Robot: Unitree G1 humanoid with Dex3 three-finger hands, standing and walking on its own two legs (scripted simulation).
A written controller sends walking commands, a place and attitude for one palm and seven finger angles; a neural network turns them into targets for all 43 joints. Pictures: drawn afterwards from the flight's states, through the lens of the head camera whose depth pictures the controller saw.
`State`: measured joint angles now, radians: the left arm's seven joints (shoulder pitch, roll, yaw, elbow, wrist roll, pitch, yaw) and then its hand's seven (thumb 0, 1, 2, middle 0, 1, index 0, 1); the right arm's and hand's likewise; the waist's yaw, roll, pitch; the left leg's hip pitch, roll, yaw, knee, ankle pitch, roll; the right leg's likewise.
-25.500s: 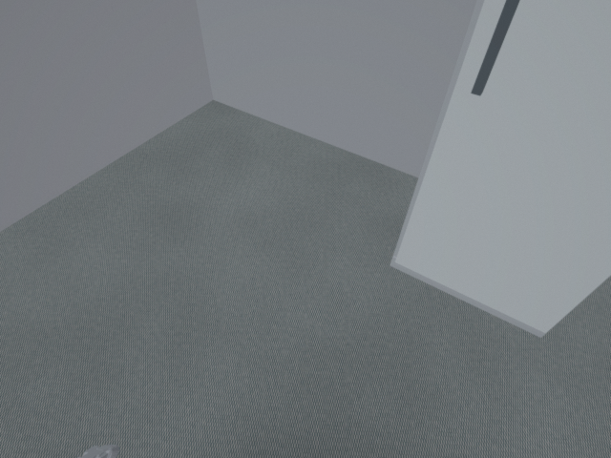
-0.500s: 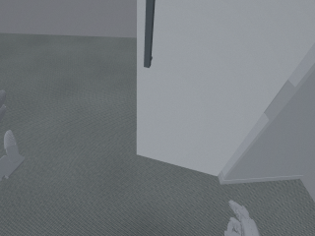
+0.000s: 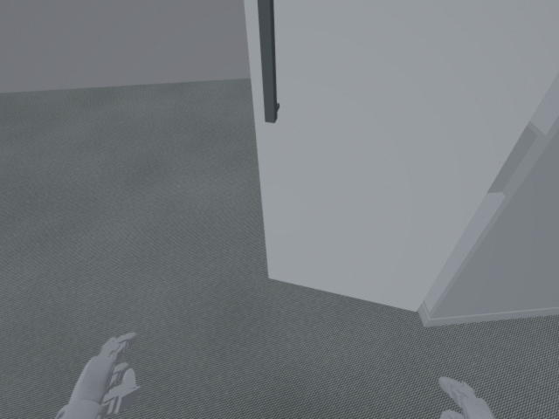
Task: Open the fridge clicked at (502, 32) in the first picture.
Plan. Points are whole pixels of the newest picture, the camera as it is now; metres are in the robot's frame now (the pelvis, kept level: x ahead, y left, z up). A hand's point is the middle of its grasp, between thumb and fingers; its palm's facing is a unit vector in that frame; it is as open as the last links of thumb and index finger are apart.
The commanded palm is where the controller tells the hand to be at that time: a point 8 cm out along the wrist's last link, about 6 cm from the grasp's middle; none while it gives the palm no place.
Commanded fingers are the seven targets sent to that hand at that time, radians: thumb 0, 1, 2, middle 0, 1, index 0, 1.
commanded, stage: let the arm hang, fingers relaxed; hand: left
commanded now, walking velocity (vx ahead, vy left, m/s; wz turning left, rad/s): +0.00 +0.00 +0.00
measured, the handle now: (271, 54) +0.70 +0.04 +0.21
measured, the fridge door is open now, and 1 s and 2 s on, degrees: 70 70 70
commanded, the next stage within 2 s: look to check the result in 0.92 s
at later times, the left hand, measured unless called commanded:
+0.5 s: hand out of the picture -0.06 +0.19 -0.16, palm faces +0.00 -0.98 -0.22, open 7.4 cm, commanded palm none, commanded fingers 0.00 0.90 0.90 -0.20 -0.30 -0.20 -0.30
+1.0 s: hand out of the picture +0.01 +0.17 -0.16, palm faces -0.01 -0.98 -0.19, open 7.4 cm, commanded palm none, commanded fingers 0.00 0.90 0.90 -0.20 -0.30 -0.20 -0.30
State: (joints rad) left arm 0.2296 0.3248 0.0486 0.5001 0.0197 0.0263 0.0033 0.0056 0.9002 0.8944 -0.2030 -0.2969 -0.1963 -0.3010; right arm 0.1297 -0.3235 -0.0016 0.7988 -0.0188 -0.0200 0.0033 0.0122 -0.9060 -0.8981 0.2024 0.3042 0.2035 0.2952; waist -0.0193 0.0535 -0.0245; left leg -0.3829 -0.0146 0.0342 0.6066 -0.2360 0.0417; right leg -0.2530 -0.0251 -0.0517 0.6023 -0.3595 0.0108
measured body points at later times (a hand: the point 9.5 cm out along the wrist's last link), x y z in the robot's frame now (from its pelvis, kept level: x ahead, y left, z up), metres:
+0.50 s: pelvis -0.01 +0.00 +0.01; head +0.01 +0.00 +0.46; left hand -0.06 +0.24 -0.14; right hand -0.03 -0.22 -0.15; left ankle +0.05 +0.09 -0.73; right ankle -0.03 -0.12 -0.73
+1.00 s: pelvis +0.00 +0.00 +0.02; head +0.01 +0.00 +0.46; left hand +0.01 +0.22 -0.15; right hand +0.00 -0.23 -0.14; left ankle +0.05 +0.09 -0.73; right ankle -0.03 -0.12 -0.73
